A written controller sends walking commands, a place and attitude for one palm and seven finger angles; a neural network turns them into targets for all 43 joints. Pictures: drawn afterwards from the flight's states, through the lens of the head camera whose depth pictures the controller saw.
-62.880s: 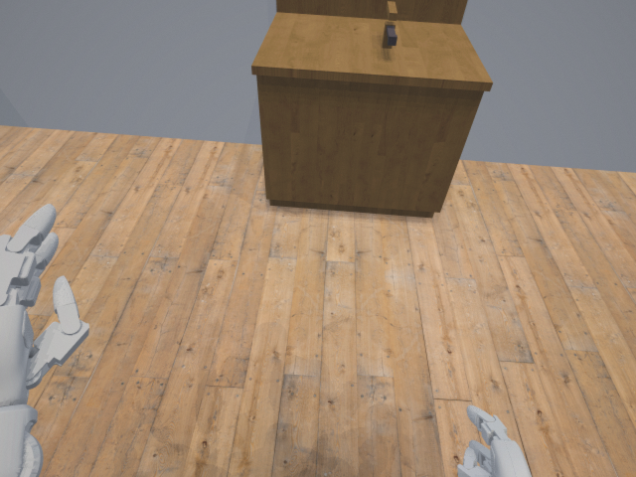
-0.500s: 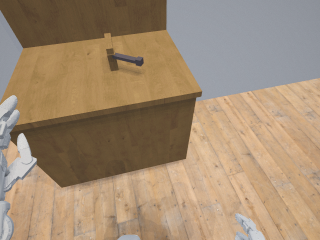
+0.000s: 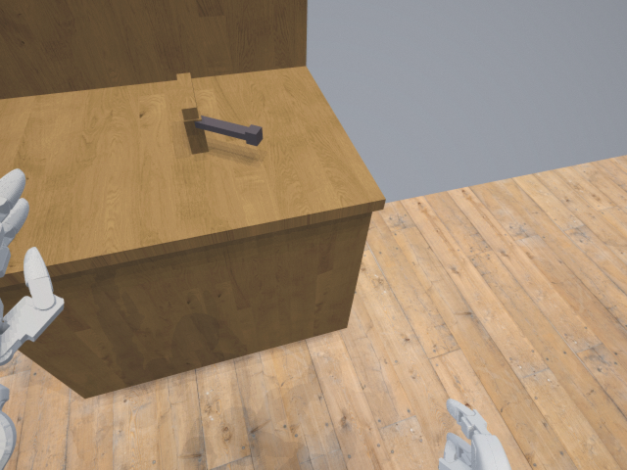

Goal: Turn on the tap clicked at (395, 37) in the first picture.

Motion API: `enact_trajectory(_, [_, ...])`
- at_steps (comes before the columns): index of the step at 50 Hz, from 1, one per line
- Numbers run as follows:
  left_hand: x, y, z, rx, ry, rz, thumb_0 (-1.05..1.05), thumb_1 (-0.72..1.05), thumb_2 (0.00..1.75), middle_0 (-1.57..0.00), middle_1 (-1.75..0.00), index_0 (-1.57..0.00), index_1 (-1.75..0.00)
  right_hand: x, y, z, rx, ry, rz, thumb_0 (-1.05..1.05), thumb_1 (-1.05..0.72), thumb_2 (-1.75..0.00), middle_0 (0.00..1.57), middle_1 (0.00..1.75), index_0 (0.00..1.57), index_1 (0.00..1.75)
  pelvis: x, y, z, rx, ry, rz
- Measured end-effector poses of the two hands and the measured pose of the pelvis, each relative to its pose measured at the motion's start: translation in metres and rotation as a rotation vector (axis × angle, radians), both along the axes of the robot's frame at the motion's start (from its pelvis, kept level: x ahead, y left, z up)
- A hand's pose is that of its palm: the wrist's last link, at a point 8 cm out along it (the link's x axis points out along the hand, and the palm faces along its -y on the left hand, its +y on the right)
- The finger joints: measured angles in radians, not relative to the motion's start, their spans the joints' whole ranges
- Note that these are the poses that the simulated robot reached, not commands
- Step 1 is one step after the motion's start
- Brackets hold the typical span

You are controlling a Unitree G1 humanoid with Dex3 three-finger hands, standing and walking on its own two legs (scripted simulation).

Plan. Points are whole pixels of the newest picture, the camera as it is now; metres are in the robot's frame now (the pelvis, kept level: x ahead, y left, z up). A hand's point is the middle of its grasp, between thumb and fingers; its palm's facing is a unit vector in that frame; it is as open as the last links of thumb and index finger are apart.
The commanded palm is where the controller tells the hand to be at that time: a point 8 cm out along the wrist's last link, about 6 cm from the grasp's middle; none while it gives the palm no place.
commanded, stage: shuffle to correct the standing spot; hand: left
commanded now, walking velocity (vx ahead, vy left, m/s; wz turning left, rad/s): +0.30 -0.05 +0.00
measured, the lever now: (254, 135) +0.71 +0.15 +0.02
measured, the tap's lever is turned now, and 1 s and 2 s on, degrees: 53 53 53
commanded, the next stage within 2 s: come to a stop and stand still in 1.48 s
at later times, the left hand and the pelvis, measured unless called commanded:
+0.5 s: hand (140, 194) +0.35 +0.21 +0.19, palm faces +0.38 -0.82 -0.43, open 7.4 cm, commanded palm +0.28 +0.25 +0.19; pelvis +0.11 -0.03 -0.01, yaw -1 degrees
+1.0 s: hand (222, 143) +0.45 +0.14 +0.19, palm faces +0.40 -0.82 -0.41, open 7.4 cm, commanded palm +0.38 +0.19 +0.19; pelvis +0.22 -0.09 -0.01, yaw +0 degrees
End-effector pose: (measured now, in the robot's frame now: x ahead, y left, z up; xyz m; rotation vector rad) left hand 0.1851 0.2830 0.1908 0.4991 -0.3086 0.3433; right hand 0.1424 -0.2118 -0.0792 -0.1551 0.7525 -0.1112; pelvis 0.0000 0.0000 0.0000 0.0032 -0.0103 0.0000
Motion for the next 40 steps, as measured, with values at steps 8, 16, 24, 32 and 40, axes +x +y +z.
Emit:
enact_trajectory(8, [0.024,-0.017,-0.005,0.016,0.006,-0.001,0.01,0.89,0.90,-0.21,-0.30,-0.21,-0.30,0.017,-0.020,-0.026,0.014,0.115,0.023,0.02,-0.90,-0.89,0.21,0.30,0.20,0.30,0.035,-0.016,-0.007,-0.031,-0.022,0.014])
enact_trajectory(16, [0.071,-0.016,-0.001,-0.019,-0.048,-0.015,0.01,0.89,0.90,-0.21,-0.30,-0.21,-0.30,0.072,-0.038,-0.001,-0.086,0.061,0.018,0.02,-0.91,-0.89,0.21,0.30,0.20,0.30,0.075,-0.012,-0.002,0.009,-0.026,-0.003])
enact_trajectory(24, [0.124,-0.028,0.009,0.057,-0.106,-0.064,0.01,0.89,0.90,-0.21,-0.30,-0.21,-0.30,0.135,-0.031,0.003,-0.014,-0.091,-0.021,0.01,-0.91,-0.89,0.20,0.30,0.19,0.30,0.106,-0.023,-0.013,0.039,-0.025,-0.017])
enact_trajectory(32, [0.133,-0.068,0.015,0.133,-0.057,-0.016,0.01,0.89,0.90,-0.21,-0.30,-0.21,-0.30,0.162,-0.046,-0.026,0.059,-0.036,0.045,0.01,-0.90,-0.89,0.21,0.30,0.20,0.30,0.148,-0.058,-0.018,-0.003,-0.017,-0.011])
enact_trajectory(40, [0.173,-0.082,0.004,-0.018,-0.032,0.030,0.01,0.89,0.90,-0.21,-0.30,-0.21,-0.30,0.183,-0.087,-0.012,-0.026,0.067,0.040,0.02,-0.91,-0.89,0.21,0.30,0.20,0.30,0.180,-0.076,0.001,0.029,-0.016,-0.002])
